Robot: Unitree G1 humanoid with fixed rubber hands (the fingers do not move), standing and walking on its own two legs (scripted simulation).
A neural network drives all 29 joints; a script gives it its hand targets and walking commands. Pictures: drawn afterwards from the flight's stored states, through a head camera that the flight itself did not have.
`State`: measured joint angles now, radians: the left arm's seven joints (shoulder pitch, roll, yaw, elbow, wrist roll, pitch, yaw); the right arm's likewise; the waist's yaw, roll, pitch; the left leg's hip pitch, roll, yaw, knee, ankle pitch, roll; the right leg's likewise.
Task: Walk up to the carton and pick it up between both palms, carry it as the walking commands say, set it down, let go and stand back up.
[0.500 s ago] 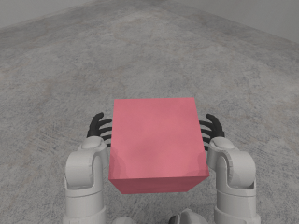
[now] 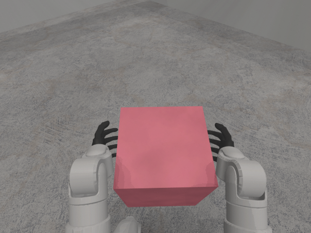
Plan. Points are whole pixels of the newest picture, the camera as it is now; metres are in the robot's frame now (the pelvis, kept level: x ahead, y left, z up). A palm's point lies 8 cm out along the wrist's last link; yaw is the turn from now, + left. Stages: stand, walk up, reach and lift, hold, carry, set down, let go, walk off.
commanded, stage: carry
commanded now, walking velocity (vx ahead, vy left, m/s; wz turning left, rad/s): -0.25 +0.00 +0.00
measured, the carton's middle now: (161, 161) +0.31 +0.00 +0.00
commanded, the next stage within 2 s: none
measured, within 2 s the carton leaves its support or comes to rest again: neither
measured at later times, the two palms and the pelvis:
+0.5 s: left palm out of the picture +0.09 +0.17 +0.10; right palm out of the picture +0.09 -0.12 +0.09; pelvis -0.19 +0.02 +0.00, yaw +0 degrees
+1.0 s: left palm out of the picture -0.11 +0.16 +0.09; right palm out of the picture -0.11 -0.12 +0.08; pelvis -0.39 +0.02 -0.02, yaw +1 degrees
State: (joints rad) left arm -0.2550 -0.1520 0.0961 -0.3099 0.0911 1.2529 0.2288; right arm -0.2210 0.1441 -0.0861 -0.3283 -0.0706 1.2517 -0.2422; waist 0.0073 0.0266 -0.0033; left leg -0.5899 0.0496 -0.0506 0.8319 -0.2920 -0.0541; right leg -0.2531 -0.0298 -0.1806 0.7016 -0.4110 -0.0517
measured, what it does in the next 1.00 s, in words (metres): walks backwards: left foot, then right foot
